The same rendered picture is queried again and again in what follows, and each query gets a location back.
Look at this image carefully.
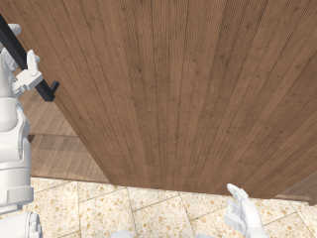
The robot right forearm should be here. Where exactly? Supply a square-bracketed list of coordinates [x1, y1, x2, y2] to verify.
[245, 227, 270, 238]

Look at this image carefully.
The left robot upper arm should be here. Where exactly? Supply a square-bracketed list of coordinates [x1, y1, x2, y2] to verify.
[0, 212, 44, 238]

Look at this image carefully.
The handle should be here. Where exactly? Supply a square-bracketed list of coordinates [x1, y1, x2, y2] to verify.
[0, 13, 59, 102]

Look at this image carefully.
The wardrobe door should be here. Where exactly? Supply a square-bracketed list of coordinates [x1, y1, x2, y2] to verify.
[280, 171, 317, 197]
[0, 0, 317, 200]

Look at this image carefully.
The right robot hand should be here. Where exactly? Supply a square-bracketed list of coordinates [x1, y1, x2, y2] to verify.
[224, 183, 264, 237]

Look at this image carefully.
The left robot hand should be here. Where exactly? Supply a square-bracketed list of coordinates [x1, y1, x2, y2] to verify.
[0, 24, 44, 100]

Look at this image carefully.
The robot left forearm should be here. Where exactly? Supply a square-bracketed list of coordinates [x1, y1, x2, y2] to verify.
[0, 97, 34, 215]

